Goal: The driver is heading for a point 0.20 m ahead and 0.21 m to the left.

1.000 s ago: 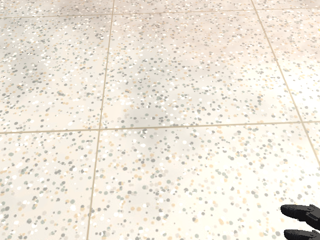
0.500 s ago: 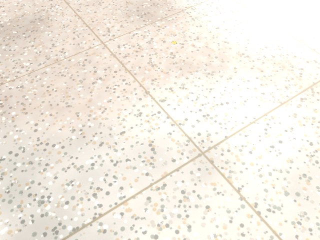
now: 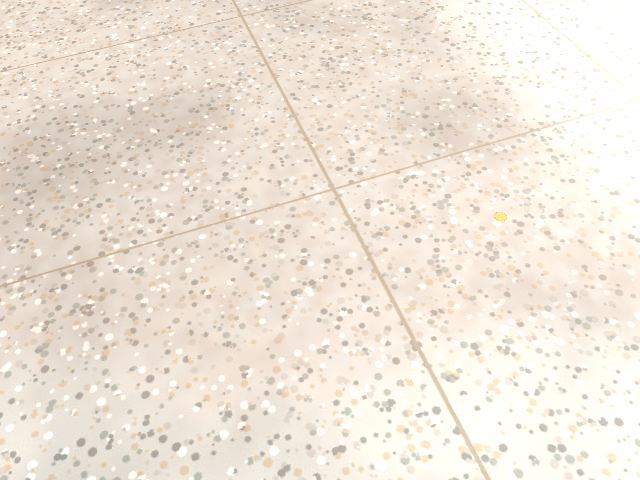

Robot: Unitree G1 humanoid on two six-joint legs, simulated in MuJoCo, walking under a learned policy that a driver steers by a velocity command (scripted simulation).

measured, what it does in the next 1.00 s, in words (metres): walks ahead, turning left: right foot, then left foot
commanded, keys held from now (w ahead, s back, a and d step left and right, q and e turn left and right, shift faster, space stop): w+q+shift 0.10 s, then shift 0.90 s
